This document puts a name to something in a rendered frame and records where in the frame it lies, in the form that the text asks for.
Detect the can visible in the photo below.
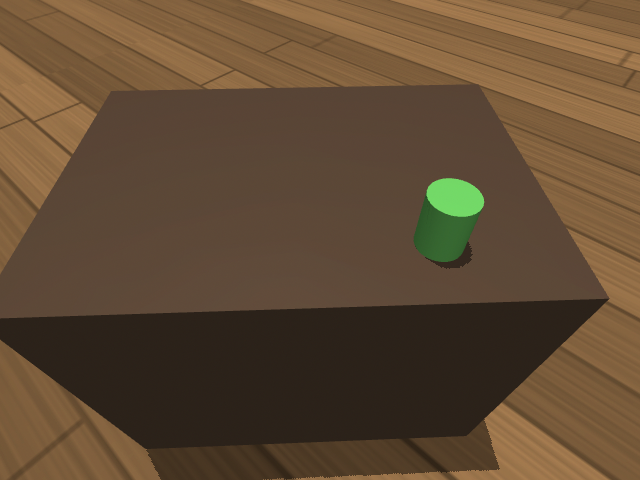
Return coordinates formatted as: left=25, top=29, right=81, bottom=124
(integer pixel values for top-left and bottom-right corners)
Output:
left=414, top=178, right=484, bottom=262

